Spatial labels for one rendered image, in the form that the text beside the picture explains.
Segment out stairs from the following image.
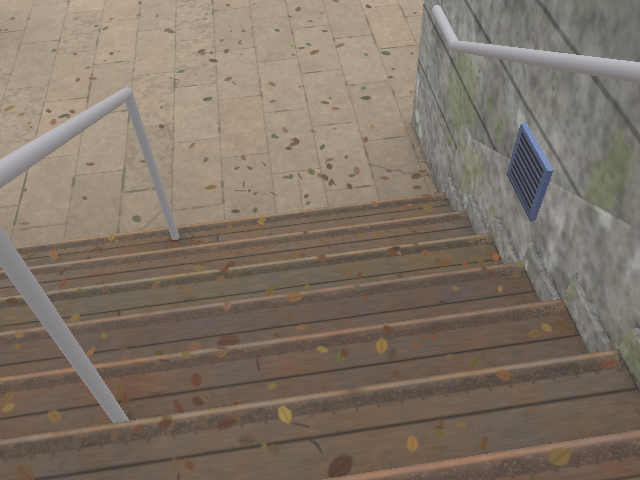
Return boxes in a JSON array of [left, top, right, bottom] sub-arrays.
[[0, 192, 640, 480]]

